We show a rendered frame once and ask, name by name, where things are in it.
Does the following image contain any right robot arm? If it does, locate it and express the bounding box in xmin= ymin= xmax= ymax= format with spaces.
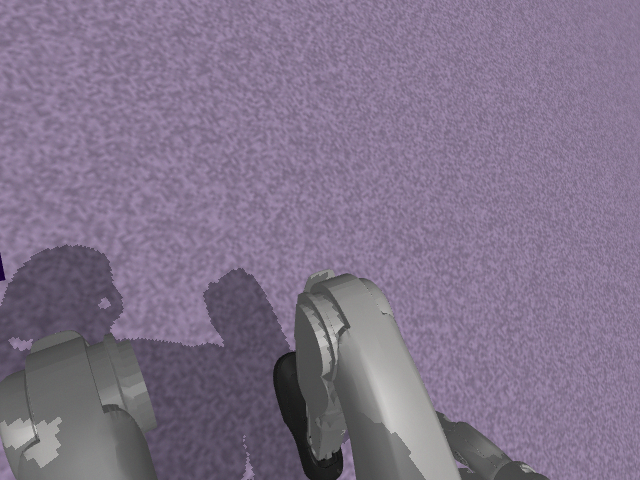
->
xmin=494 ymin=461 xmax=550 ymax=480

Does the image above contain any right robot hand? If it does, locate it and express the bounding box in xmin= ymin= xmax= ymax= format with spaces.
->
xmin=436 ymin=411 xmax=512 ymax=480

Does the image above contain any right robot foot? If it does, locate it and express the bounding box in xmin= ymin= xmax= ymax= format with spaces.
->
xmin=273 ymin=352 xmax=343 ymax=480

